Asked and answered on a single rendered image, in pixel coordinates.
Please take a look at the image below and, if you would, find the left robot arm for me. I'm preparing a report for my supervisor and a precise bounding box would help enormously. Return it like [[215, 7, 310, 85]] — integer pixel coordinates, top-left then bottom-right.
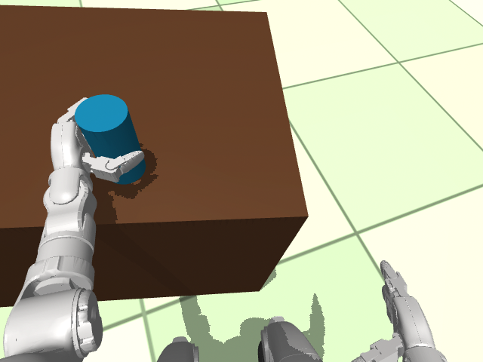
[[0, 167, 103, 362]]

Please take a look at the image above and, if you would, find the right robot arm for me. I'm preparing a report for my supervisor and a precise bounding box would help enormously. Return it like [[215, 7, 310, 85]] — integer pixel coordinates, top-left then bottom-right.
[[402, 346, 448, 362]]

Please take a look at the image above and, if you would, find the left robot hand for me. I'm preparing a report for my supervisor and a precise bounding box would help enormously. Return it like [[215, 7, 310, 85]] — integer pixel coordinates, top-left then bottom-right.
[[51, 97, 144, 183]]

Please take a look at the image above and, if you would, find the can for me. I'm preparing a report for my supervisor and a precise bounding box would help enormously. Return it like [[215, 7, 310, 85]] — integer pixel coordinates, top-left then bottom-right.
[[75, 94, 146, 185]]

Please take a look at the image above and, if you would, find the right robot hand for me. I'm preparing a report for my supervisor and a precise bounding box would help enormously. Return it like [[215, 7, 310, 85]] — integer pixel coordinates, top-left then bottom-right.
[[351, 260, 435, 362]]

